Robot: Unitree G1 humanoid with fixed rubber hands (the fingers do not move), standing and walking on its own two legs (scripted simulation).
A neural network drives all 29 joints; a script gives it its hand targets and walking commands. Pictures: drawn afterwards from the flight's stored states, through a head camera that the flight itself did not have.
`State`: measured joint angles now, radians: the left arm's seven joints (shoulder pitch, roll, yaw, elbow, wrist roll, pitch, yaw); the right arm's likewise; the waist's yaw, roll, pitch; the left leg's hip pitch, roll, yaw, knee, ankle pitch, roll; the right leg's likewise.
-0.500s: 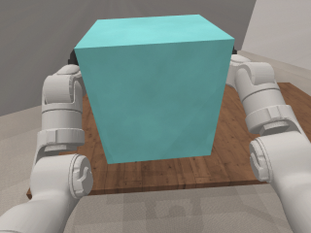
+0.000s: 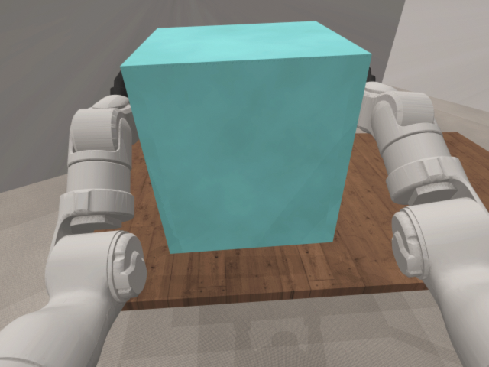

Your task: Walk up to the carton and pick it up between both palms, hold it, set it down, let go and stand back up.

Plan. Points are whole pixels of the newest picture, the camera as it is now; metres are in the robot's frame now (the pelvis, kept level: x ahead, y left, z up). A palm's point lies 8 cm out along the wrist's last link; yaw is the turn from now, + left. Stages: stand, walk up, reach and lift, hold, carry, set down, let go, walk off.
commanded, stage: hold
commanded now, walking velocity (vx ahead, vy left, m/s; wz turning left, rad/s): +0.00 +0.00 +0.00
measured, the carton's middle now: (244, 134) +0.37 +0.00 +0.27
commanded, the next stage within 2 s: none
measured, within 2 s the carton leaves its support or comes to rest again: neither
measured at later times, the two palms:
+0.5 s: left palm (129, 117) +0.38 +0.17 +0.30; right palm (356, 102) +0.38 -0.17 +0.32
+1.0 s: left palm (126, 116) +0.37 +0.18 +0.30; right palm (357, 103) +0.37 -0.17 +0.32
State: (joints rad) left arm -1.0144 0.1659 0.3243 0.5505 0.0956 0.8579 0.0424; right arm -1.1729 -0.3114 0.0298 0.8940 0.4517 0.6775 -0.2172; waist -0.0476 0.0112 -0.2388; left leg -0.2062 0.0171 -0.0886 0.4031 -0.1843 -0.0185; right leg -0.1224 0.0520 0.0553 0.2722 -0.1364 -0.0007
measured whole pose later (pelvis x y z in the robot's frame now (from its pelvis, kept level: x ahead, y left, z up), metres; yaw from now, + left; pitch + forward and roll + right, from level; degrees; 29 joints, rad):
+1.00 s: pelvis +0.00 +0.00 +0.00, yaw +0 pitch -1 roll -2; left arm -0.97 0.16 0.32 0.48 0.10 0.89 0.05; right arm -1.14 -0.31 0.04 0.85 0.48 0.69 -0.23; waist -0.07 0.00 -0.23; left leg -0.20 0.02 -0.10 0.41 -0.19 -0.02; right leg -0.11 0.05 0.05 0.26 -0.14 0.00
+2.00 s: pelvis +0.01 +0.00 +0.00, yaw +1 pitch -1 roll -2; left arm -0.99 0.17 0.31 0.52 0.09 0.88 0.04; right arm -1.14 -0.31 0.05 0.85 0.48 0.69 -0.23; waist -0.07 0.01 -0.23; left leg -0.20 0.01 -0.11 0.41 -0.19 -0.02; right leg -0.10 0.05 0.06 0.25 -0.14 0.00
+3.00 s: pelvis +0.01 +0.00 +0.00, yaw +1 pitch -1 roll -2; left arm -0.99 0.18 0.31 0.51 0.09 0.87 0.04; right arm -1.16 -0.31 0.05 0.87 0.47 0.68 -0.23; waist -0.06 -0.01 -0.23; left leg -0.21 0.02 -0.11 0.41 -0.20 -0.02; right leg -0.11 0.06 0.06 0.26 -0.14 0.00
